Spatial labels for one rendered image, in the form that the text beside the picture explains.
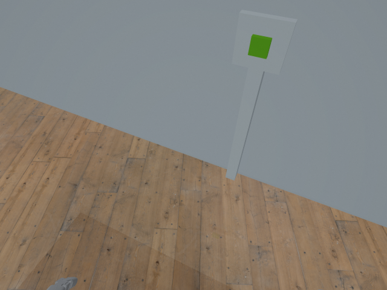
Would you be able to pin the panel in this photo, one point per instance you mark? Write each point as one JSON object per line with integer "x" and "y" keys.
{"x": 280, "y": 29}

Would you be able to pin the button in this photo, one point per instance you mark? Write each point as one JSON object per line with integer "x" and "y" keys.
{"x": 259, "y": 46}

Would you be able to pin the robot left hand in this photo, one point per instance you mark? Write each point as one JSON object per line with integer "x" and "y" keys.
{"x": 64, "y": 284}

